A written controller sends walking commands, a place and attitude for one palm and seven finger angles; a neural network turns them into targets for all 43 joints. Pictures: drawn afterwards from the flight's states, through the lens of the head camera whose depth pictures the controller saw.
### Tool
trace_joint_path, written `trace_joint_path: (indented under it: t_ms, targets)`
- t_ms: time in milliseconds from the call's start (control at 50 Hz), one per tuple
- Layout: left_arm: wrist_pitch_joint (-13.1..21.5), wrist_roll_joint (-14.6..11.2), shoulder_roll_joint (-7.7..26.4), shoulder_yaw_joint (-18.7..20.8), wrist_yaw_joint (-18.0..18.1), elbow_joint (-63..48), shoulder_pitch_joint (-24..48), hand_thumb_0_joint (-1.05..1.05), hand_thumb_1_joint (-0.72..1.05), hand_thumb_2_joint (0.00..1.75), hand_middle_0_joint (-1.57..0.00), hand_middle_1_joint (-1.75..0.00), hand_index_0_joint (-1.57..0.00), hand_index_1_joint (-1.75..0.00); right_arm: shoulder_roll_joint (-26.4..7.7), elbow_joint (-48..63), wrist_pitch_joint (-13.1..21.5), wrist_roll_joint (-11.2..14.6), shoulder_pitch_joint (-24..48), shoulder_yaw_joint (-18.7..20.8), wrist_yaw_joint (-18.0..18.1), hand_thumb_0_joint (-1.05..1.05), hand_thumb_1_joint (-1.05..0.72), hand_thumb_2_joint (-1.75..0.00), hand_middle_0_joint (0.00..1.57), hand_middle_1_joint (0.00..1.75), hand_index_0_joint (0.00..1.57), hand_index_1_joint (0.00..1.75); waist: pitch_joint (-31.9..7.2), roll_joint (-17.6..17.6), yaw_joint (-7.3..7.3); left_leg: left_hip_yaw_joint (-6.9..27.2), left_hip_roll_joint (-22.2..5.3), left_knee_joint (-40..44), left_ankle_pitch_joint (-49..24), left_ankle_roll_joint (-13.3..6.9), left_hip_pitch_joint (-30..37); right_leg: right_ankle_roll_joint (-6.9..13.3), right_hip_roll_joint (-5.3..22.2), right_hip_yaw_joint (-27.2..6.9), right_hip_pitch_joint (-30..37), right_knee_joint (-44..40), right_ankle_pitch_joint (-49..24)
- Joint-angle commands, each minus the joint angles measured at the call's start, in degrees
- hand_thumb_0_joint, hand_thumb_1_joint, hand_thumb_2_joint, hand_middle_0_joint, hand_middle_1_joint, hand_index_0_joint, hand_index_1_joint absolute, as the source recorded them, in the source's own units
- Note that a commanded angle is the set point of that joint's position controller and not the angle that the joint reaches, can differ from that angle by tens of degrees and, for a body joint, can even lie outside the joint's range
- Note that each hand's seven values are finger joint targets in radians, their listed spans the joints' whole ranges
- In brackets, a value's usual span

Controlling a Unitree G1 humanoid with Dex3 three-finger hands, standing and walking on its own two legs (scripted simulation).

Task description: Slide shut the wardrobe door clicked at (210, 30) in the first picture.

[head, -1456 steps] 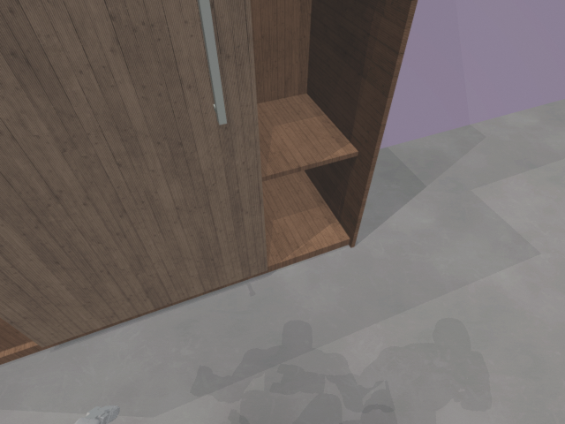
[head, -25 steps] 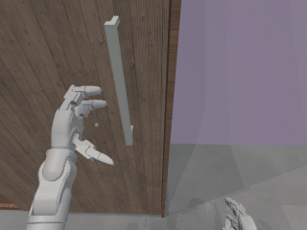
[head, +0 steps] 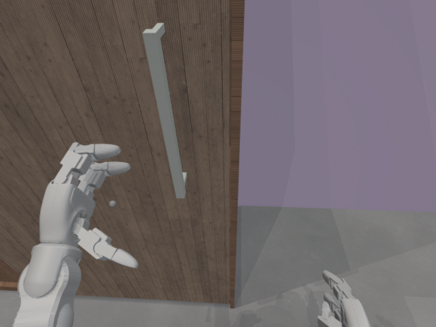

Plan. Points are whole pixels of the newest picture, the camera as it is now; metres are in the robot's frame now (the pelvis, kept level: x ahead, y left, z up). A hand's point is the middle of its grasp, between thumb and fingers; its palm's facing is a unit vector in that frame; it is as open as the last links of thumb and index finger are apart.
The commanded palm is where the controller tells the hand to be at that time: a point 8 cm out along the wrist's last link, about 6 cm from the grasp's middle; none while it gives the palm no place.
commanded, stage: slip the hand off the handle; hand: left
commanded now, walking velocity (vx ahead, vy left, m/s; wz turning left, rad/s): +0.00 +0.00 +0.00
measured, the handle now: (172, 126) +0.39 +0.13 +0.21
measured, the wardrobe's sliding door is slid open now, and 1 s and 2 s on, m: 0.00 0.00 0.00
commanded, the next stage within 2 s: draw the hand back to the body in 0.02 s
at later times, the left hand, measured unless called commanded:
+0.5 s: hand (84, 213) +0.21 +0.22 +0.18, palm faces +0.13 -0.99 -0.05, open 14.7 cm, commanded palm +0.18 +0.26 +0.19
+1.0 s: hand (61, 226) +0.20 +0.25 +0.17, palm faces +0.38 -0.87 -0.33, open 12.2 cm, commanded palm +0.15 +0.29 +0.19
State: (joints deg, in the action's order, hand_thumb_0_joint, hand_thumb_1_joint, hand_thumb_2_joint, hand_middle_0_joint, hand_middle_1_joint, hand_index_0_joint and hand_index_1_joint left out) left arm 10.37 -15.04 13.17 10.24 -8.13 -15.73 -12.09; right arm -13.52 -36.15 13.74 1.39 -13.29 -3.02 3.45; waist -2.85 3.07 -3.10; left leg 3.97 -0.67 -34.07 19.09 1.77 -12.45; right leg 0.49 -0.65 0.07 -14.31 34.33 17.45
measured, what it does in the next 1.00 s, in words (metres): stands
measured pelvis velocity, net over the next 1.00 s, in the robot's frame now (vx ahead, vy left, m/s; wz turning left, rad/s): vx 0.00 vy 0.02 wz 0.00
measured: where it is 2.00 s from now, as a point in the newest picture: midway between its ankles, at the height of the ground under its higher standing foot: outside the picture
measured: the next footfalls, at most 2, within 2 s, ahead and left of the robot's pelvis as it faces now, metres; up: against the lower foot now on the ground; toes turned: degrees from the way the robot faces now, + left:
none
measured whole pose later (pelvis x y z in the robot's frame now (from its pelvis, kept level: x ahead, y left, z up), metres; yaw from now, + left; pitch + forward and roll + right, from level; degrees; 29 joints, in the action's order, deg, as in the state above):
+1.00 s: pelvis +0.00 +0.02 +0.01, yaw +0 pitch -5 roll +0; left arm 2.7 -4.4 18.1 13.7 5.2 -23.2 -23.5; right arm -12.6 -39.0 9.9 0.0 -13.4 -2.5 4.4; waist 0.0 3.2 -3.9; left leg 3.4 0.9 -29.4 16.8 0.3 -8.1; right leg -1.0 1.1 -0.5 -9.8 29.4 15.2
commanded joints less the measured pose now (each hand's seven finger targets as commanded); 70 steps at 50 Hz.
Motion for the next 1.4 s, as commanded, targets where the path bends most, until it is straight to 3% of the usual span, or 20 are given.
trace_joint_path:
  t_ms: [0,120,140,160,280,360,420,520,560,620,640,660,680,880,960,1040,1080,1200,1280,1380]
  targets:
    - [4.42,-0.63,8.51,4.27,0.27,-13.86,11.30,0.00,-0.55,0.20,-0.25,-1.15,-0.25,-1.15,-5.11,9.90,4.84,0.34,8.74,1.82,0.66,0.00,-0.90,-0.90,0.20,0.30,0.20,0.30,-1.69,-5.02,0.13,-4.09,2.00,4.36,-3.72,-3.11,-3.29,-0.81,1.03,-0.21,0.42,-9.25,-0.40]
    - [4.01,-0.67,8.29,3.98,-0.40,-13.36,11.64,0.00,-0.55,0.20,-0.25,-1.15,-0.25,-1.15,-5.46,9.32,6.05,0.43,8.33,1.87,1.27,0.00,-0.90,-0.90,0.20,0.30,0.20,0.30,-1.92,-3.90,0.18,-3.59,2.09,4.18,-3.79,-3.15,-3.26,-0.67,1.01,0.10,-0.04,-8.56,-0.44]
    - [-3.31,-0.48,10.45,5.42,0.13,-9.87,7.56,0.00,-0.55,0.20,-0.25,-1.15,-0.25,-1.15,-5.55,9.59,5.59,1.41,9.53,1.84,1.35,0.00,-0.90,-0.90,0.20,0.30,0.20,0.30,-4.04,-0.50,-1.88,-3.85,1.76,5.38,-3.80,-3.20,-3.48,-0.31,1.43,0.25,2.25,-8.24,-2.37]
    - [-6.94,-0.25,10.31,5.28,0.51,-15.12,9.15,0.00,-0.55,0.20,-0.25,-1.15,-0.25,-1.15,-5.56,10.27,5.03,1.75,10.40,1.71,1.49,0.00,-0.90,-0.90,0.20,0.30,0.20,0.30,-5.78,3.05,-1.85,-3.83,2.00,6.13,-5.46,-3.16,-1.57,-0.20,1.50,1.19,4.03,-7.79,-4.64]
    - [-20.82,-3.21,10.55,7.87,0.80,-24.94,5.49,0.00,-0.55,0.20,-0.25,-1.15,-0.25,-1.15,-5.30,11.76,4.71,2.25,11.10,0.91,1.85,0.00,-0.90,-0.90,0.20,0.30,0.20,0.30,-10.00,-3.05,-2.04,-2.80,1.55,5.60,-16.45,-3.26,0.90,-0.26,1.09,3.87,6.90,-5.22,-17.83]
    - [-22.73,-3.51,9.50,9.10,0.97,-26.17,3.53,0.00,-0.55,0.20,-0.25,-1.15,-0.25,-1.15,-5.79,10.93,4.37,2.23,11.08,0.87,1.55,0.00,-0.90,-0.90,0.20,0.30,0.20,0.30,-7.74,-1.72,-1.61,-2.57,1.24,4.88,-19.10,-2.72,1.98,-0.11,0.56,4.35,4.93,-4.54,-19.41]
    - [-23.67,-2.96,6.45,4.75,0.62,-25.26,4.12,0.00,-0.55,0.20,-0.25,-1.15,-0.25,-1.15,-5.57,10.48,4.01,2.24,10.48,0.65,1.03,0.00,-0.90,-0.90,0.20,0.30,0.20,0.30,-2.91,-1.40,-0.58,-1.99,0.88,5.30,-17.77,-2.39,1.27,-0.08,0.39,4.66,2.13,-4.84,-16.81]
    - [-25.93,-1.44,9.44,5.92,0.56,-25.25,7.11,0.00,-0.55,0.20,-0.25,-1.15,-0.25,-1.15,-5.93,10.67,2.34,2.26,11.47,0.53,1.80,0.00,-0.90,-0.90,0.20,0.30,0.20,0.30,-0.53,-1.39,-0.48,-1.12,0.79,6.92,-11.32,-2.65,0.55,0.06,0.29,4.13,1.01,-6.60,-8.87]
    - [-25.71,-0.89,11.15,7.54,1.10,-27.63,8.59,0.00,-0.48,0.24,-0.25,-1.11,-0.25,-1.11,-5.91,10.86,1.85,2.17,12.52,0.25,2.03,0.00,-0.90,-0.90,0.20,0.30,0.20,0.30,-0.98,2.38,-0.86,-0.85,1.10,7.25,-9.42,-2.58,0.78,0.25,0.34,3.80,1.08,-6.99,-6.43]
    - [-24.44,-1.13,11.23,8.43,1.48,-27.84,8.10,0.00,-0.37,0.29,-0.24,-1.04,-0.24,-1.04,-5.45,11.10,1.99,2.01,11.76,0.30,2.11,0.00,-0.90,-0.90,0.20,0.30,0.20,0.30,-3.70,1.36,-0.76,-0.85,0.92,7.27,-10.80,-2.49,1.94,0.32,0.35,4.05,2.31,-6.77,-7.32]
    - [-16.63,6.99,17.87,9.45,7.81,-32.28,8.96,0.00,-0.33,0.31,-0.24,-1.02,-0.24,-1.02,-4.32,11.94,2.45,-0.24,11.96,0.75,1.82,0.00,-0.90,-0.90,0.20,0.30,0.20,0.30,-0.97,1.62,-1.52,-0.61,1.77,7.49,-11.51,-2.62,-0.72,0.28,0.84,1.66,3.10,-8.32,-8.40]
    - [-14.10,7.58,17.42,11.48,10.38,-27.58,3.47,0.00,-0.30,0.32,-0.24,-1.00,-0.24,-1.00,-4.53,10.63,2.48,-0.65,11.02,0.89,1.64,0.00,-0.90,-0.90,0.20,0.30,0.20,0.30,-0.44,2.03,-1.58,-0.62,1.31,8.07,-9.69,-2.03,-1.16,0.67,1.09,1.68,3.34,-8.22,-6.58]
    - [-12.84,7.93,11.77,6.70,10.77,-25.89,0.19,0.00,-0.26,0.34,-0.24,-0.98,-0.24,-0.98,-3.79,10.47,2.22,-0.77,10.71,0.49,1.27,0.00,-0.90,-0.90,0.20,0.30,0.20,0.30,0.43,1.32,-1.08,-0.53,1.17,8.29,-10.61,-1.97,-1.51,0.82,1.28,2.14,3.10,-7.56,-7.83]
    - [-3.61,10.82,14.33,8.58,14.19,-21.61,-0.98,0.00,0.10,0.51,-0.23,-0.77,-0.23,-0.77,-4.66,9.05,-0.06,-0.99,10.81,2.59,1.53,0.00,-0.90,-0.90,0.20,0.30,0.20,0.30,-0.85,-0.55,-0.33,-1.85,0.52,10.63,-6.25,-2.90,1.40,0.20,1.72,1.29,4.98,-10.62,-3.64]
    - [-2.17,11.05,17.52,12.34,14.99,-21.13,-2.33,0.00,0.25,0.58,-0.22,-0.68,-0.22,-0.68,-5.13,8.30,0.11,-1.11,10.90,2.99,1.95,0.00,-0.90,-0.90,0.20,0.30,0.20,0.30,-2.89,0.71,-0.95,-2.15,0.63,10.94,-7.70,-2.89,2.76,0.21,2.02,1.09,6.99,-10.99,-4.82]
    - [-1.25,10.93,16.84,13.00,15.02,-17.38,-3.92,0.00,0.39,0.65,-0.22,-0.60,-0.22,-0.60,-4.72,7.55,0.03,-0.97,10.82,3.27,2.08,0.00,-0.90,-0.90,0.20,0.30,0.20,0.30,0.48,-1.81,-0.89,-2.68,0.33,10.90,-9.04,-3.00,2.37,0.12,1.90,1.07,6.05,-11.92,-5.70]
    - [-0.94,10.97,16.14,12.84,14.88,-16.42,-4.66,0.00,0.47,0.69,-0.22,-0.55,-0.22,-0.55,-4.65,7.42,-0.05,-0.91,10.88,3.36,2.06,0.00,-0.90,-0.90,0.20,0.30,0.20,0.30,2.30,0.43,-0.95,-2.82,0.37,11.31,-9.13,-2.82,2.22,0.24,1.82,1.25,5.63,-11.98,-5.86]
    - [-0.52,10.44,17.39,15.50,14.54,-14.46,-8.24,0.00,0.68,0.80,-0.21,-0.43,-0.21,-0.43,-4.94,7.50,-0.79,-0.88,10.39,4.12,1.75,0.00,-0.90,-0.90,0.20,0.30,0.20,0.30,0.80,-2.36,-1.34,-3.68,0.23,10.95,-12.25,-3.12,3.23,-0.11,1.78,0.88,6.95,-11.97,-9.50]
    - [-0.33,10.61,18.21,16.22,14.65,-16.84,-6.13,0.00,0.83,0.87,-0.20,-0.34,-0.20,-0.34,-4.81,7.57,-0.85,-0.96,10.46,4.16,1.91,0.00,-0.90,-0.90,0.20,0.30,0.20,0.30,0.34,2.02,-1.18,-3.88,0.47,11.00,-12.78,-2.97,4.20,0.01,1.86,0.84,7.18,-12.07,-10.38]
    - [-0.67,10.79,18.01,15.69,14.99,-17.77,-4.66,0.00,0.90,0.90,-0.20,-0.30,-0.20,-0.30,-4.88,7.33,-0.61,-1.19,10.18,4.13,2.11,0.00,-0.90,-0.90,0.20,0.30,0.20,0.30,-0.09,1.17,-0.74,-3.79,0.63,10.75,-14.17,-3.06,5.28,-0.07,1.71,1.08,7.18,-12.19,-11.96]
